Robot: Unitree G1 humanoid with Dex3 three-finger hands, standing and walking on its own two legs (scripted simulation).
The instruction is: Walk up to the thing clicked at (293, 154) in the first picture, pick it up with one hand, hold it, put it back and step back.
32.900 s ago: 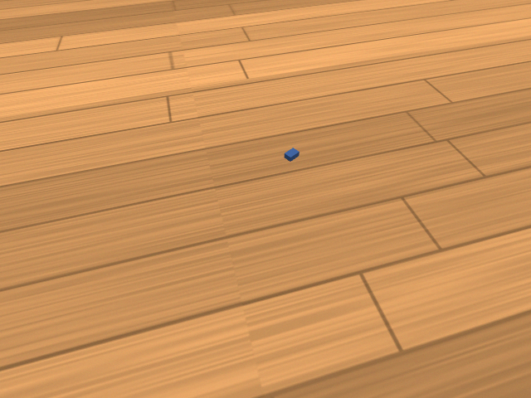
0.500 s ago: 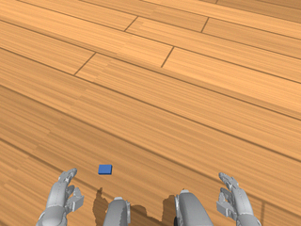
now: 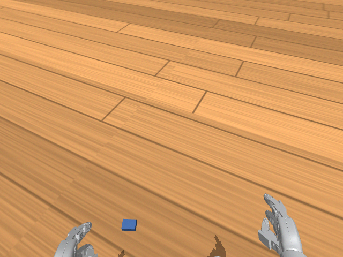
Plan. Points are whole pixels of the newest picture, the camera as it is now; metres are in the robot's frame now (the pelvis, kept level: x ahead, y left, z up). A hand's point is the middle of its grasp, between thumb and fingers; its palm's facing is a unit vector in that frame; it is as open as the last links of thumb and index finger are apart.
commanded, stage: home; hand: left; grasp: from above
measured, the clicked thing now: (129, 224) +0.43 +0.23 -0.70
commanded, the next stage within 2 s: stand in 1.80 s
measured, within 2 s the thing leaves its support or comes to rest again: neither
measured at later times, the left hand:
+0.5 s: hand (96, 256) +0.17 +0.18 -0.04, palm faces +0.04 -0.98 -0.21, open 7.4 cm
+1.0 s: hand (95, 256) +0.17 +0.18 -0.05, palm faces +0.04 -0.98 -0.21, open 7.4 cm
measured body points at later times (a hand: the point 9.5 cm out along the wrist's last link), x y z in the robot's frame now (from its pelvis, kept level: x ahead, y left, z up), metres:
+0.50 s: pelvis +0.00 +0.00 +0.00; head +0.02 +0.00 +0.45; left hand +0.16 +0.23 -0.03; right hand +0.15 -0.24 -0.07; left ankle +0.00 +0.14 -0.68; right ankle +0.01 -0.15 -0.68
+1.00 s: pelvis +0.00 +0.00 +0.00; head +0.02 +0.00 +0.45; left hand +0.16 +0.23 -0.03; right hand +0.17 -0.24 -0.06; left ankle +0.00 +0.14 -0.68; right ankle +0.01 -0.15 -0.68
